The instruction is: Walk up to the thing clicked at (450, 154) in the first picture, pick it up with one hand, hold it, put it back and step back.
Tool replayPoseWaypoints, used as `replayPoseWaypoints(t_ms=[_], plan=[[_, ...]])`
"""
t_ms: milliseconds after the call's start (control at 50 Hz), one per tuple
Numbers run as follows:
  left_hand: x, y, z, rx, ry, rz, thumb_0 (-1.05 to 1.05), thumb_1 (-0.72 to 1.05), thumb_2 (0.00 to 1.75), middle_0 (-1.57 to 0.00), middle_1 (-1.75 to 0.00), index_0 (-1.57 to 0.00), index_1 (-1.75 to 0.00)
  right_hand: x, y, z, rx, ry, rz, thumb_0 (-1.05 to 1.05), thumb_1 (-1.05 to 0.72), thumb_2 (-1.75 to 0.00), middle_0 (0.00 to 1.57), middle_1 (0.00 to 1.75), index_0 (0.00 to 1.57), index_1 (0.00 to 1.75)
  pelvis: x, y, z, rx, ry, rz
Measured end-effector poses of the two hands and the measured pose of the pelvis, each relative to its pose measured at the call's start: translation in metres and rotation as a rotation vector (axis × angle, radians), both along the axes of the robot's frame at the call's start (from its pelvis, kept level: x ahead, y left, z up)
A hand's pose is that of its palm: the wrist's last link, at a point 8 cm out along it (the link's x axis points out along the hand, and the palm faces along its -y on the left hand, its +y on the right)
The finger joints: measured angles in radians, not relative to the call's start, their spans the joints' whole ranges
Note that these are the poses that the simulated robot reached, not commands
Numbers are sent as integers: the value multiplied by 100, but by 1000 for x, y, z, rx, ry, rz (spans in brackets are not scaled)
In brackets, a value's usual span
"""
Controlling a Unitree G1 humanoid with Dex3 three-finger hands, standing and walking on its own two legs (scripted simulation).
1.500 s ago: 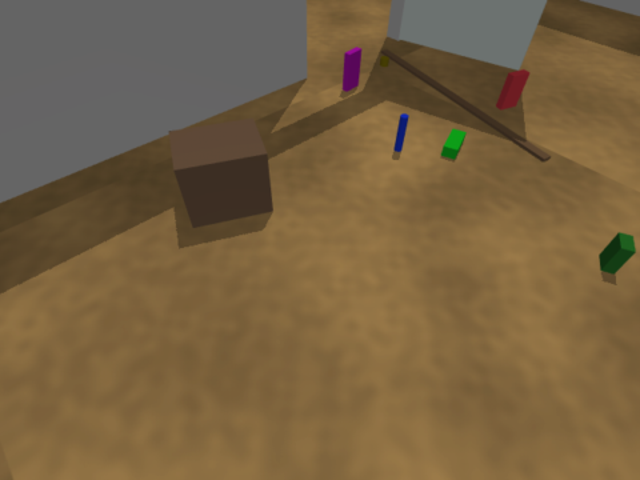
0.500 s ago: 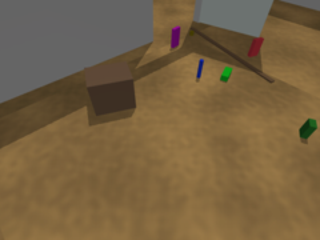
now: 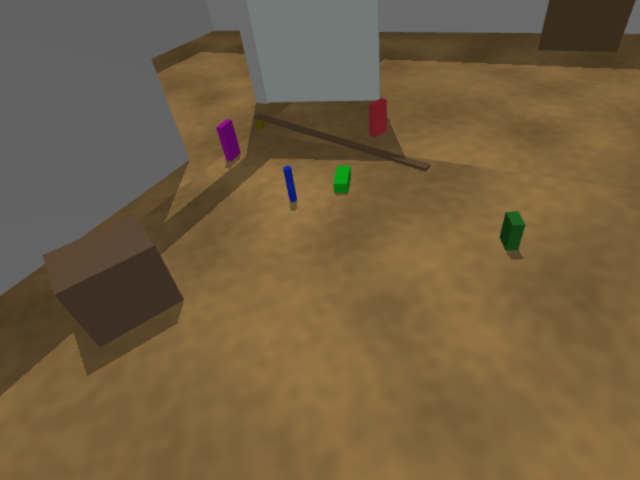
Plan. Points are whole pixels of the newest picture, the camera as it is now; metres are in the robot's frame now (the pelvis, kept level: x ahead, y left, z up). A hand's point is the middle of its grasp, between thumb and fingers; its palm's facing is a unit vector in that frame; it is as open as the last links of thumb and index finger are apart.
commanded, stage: walk up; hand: left
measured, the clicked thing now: (342, 179) +1.90 +0.02 -0.71
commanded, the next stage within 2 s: none
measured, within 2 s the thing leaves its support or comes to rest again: neither
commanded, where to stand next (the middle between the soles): +1.66 +0.43 m, yaw -95 degrees
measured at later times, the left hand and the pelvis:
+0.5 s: hand (169, 350) +0.42 +0.33 -0.13, palm faces -0.36 -0.80 -0.48, open 7.4 cm; pelvis +0.30 +0.05 +0.00, yaw -21 degrees
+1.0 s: hand (264, 199) +0.88 +0.20 -0.11, palm faces -0.54 -0.68 -0.50, open 7.4 cm; pelvis +0.60 +0.06 -0.01, yaw -38 degrees
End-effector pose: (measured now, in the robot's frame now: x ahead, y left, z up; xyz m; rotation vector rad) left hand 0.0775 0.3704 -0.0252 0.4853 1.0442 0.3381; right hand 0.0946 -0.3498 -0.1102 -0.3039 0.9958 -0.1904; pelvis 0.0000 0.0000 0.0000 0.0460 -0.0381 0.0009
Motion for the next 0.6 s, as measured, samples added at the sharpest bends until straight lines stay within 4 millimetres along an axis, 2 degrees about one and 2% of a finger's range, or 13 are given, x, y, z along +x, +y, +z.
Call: replayPoseWaypoints(t_ms=[40,80,140,200,260,300,360,420,480,520,560,600], plan=[[24,-12,-4,18,-42,-19,0,91,90,-20,-30,-20,-29,19,-10,-11,-1,8,-2,1,-90,-90,20,30,20,30,14,-8,-9,-27,3,-24],[37,-28,-9,0,-30,-25,0,91,90,-20,-30,-20,-29,41,-8,-10,20,5,7,1,-91,-90,20,30,20,30,28,-10,-6,-34,3,-60],[47,-52,-12,-47,62,-33,0,91,90,-20,-30,-20,-29,72,5,5,71,-35,15,1,-91,-90,19,30,20,30,51,-9,13,-46,-1,-102],[61,-66,-14,-85,146,-49,0,90,90,-21,-30,-20,-30,96,19,23,109,-59,14,1,-91,-90,20,30,20,30,81,-8,29,-35,-4,-164],[89,-70,-17,-113,210,-84,0,90,90,-21,-30,-21,-30,113,25,37,115,-52,-16,1,-91,-90,20,30,20,30,116,-5,39,-29,9,-221],[116,-68,-21,-122,235,-119,0,90,90,-21,-30,-21,-30,122,24,43,97,-34,-52,1,-91,-90,20,30,20,30,142,0,40,-34,24,-252],[172,-57,-27,-114,247,-184,0,90,90,-22,-30,-21,-30,135,19,44,51,5,-122,1,-90,-90,20,30,20,30,183,12,36,-56,47,-293],[241,-36,-37,-85,240,-249,0,90,90,-22,-30,-21,-30,154,19,42,1,38,-197,1,-90,-90,20,30,20,30,230,27,24,-89,68,-326],[325,-9,-55,-40,226,-320,0,90,90,-22,-30,-21,-30,181,27,38,-46,48,-267,1,-91,-90,20,30,20,30,283,44,6,-110,83,-359],[388,2,-67,-4,214,-371,0,90,90,-21,-30,-21,-30,193,43,39,-65,49,-321,1,-91,-90,20,30,20,30,310,52,-1,-62,66,-373],[448,-2,-69,4,174,-426,1,90,90,-21,-30,-20,-30,195,61,43,-65,56,-376,1,-91,-90,20,30,20,30,332,59,1,-60,61,-407],[499,-18,-59,-17,132,-492,1,91,90,-21,-30,-20,-29,194,80,51,-45,86,-451,0,-91,-90,20,30,20,30,355,64,14,-71,63,-434]])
